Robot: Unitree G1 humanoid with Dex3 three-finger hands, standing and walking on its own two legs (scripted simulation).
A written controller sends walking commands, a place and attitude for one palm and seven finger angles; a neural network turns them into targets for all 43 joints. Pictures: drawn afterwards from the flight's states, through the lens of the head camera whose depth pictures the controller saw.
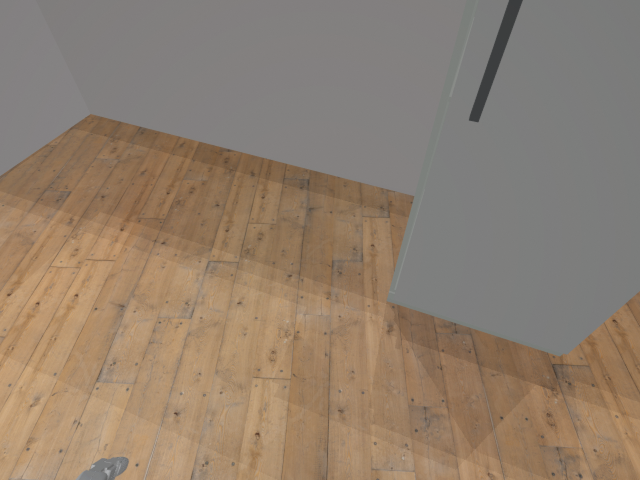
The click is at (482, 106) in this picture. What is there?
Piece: fridge door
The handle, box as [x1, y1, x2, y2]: [469, 0, 522, 121]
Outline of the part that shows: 522,0 509,0 469,120 478,121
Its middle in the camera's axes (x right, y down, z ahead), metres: +0.31 -0.38 +0.61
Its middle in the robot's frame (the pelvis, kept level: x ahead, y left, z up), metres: +0.76 -0.26 +0.27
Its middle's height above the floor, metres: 1.04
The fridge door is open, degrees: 0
